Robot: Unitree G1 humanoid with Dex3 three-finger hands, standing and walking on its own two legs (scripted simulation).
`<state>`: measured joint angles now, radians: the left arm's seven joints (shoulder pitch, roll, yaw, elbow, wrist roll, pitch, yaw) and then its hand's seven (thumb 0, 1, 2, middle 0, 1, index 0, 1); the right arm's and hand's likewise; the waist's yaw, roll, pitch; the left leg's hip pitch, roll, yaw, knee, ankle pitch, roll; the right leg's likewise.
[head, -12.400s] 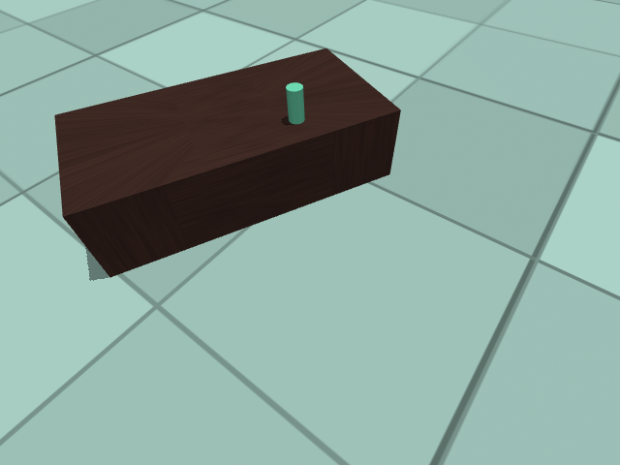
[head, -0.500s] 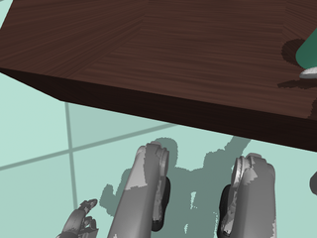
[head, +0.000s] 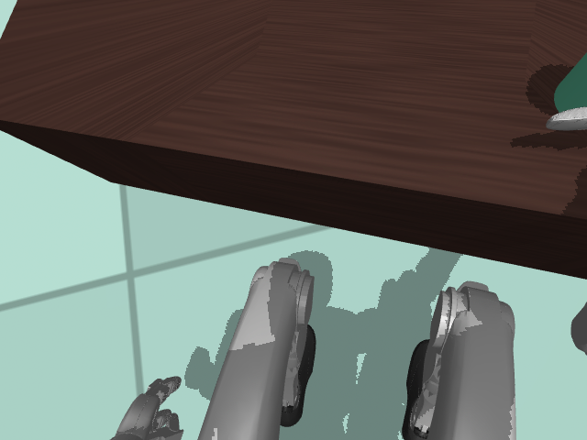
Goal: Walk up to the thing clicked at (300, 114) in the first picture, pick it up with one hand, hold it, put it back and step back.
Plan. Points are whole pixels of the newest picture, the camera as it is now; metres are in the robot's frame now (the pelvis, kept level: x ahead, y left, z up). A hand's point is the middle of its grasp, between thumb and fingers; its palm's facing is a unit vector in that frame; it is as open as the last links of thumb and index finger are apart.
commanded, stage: close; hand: right
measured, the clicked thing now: out of the picture +0.54 -0.26 +0.02
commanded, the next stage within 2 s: settle in 0.48 s
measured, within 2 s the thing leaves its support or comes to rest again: leaves its support in 0.90 s
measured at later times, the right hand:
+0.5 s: hand out of the picture +0.55 -0.26 +0.02, palm faces +0.23 +0.97 -0.01, open 10.0 cm
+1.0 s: hand out of the picture +0.54 -0.26 +0.04, palm faces +0.24 +0.97 -0.03, open 9.6 cm
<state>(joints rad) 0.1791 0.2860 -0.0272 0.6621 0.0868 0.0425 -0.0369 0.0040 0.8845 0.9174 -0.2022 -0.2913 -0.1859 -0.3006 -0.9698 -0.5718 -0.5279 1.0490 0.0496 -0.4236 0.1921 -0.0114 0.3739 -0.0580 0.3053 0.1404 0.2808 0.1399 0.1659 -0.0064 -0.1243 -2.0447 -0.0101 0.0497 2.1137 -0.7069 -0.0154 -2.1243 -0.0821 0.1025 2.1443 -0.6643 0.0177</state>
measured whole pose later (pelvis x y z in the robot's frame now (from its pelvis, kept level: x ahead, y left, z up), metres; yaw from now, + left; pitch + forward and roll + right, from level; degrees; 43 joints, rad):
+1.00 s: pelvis +0.00 +0.00 +0.03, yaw -1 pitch +36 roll +5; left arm 0.19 0.27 -0.01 0.67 0.06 0.06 -0.01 0.00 0.90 0.90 -0.20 -0.29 -0.19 -0.29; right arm -0.93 -0.54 -0.50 0.94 0.04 -0.33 0.12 -0.01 0.33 -1.11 0.74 1.03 0.73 1.02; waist 0.17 -0.01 -0.12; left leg -1.95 -0.01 0.04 2.01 -0.70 -0.02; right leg -2.03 -0.08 0.09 2.04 -0.66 0.01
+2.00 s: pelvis +0.02 -0.01 +0.11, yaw -1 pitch +36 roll +5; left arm 0.21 0.27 0.00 0.65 0.05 0.02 -0.01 0.01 0.91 0.89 -0.20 -0.29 -0.19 -0.29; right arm -0.88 -0.51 -0.50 0.99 0.07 -0.38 0.15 -0.01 0.34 -1.12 0.74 1.04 0.74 1.03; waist 0.16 -0.02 -0.16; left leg -1.70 -0.01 0.05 1.74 -0.66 -0.02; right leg -1.78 -0.09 0.07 1.78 -0.63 0.01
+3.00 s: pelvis +0.04 -0.01 +0.26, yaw -5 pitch +19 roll +3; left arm 0.22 0.23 0.03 0.69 0.02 -0.06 0.03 0.01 0.88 0.91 -0.20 -0.29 -0.19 -0.30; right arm -0.40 -0.25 -0.26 0.63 0.13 -0.37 0.04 -0.01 0.35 -1.12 0.75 1.03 0.74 1.02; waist 0.06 -0.01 -0.12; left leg -1.00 0.01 0.04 1.17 -0.51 -0.02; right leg -1.07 -0.07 0.03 1.22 -0.50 0.01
